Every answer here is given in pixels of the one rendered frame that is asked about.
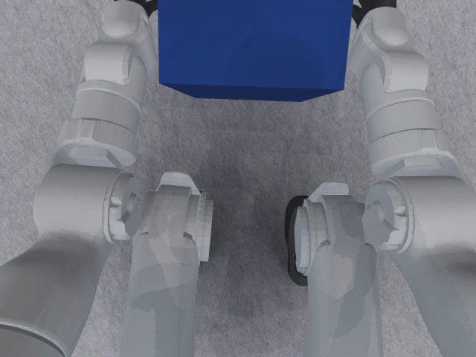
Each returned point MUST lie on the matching left robot forearm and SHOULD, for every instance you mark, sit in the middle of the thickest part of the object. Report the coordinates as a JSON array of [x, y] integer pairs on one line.
[[110, 94]]

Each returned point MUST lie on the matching left robot upper arm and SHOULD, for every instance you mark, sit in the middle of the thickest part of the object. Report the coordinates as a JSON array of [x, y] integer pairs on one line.
[[47, 292]]

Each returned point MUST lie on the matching right robot forearm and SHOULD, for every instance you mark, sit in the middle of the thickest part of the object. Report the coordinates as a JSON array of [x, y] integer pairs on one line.
[[405, 138]]

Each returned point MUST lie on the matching robot left thigh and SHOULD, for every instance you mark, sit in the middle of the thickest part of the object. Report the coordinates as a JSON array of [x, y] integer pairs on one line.
[[160, 305]]

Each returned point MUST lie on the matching right robot upper arm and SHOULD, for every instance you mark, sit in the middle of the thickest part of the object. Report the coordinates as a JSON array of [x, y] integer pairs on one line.
[[427, 224]]

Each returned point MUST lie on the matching robot right hand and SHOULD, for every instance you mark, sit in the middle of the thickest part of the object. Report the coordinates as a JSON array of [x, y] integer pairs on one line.
[[367, 5]]

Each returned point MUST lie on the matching right robot foot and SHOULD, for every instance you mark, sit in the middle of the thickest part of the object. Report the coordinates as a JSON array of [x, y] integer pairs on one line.
[[290, 217]]

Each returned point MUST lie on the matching carton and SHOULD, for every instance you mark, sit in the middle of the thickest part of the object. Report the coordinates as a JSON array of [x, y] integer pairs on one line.
[[277, 50]]

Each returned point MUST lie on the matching robot left hand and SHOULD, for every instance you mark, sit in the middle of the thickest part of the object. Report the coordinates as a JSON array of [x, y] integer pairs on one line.
[[149, 6]]

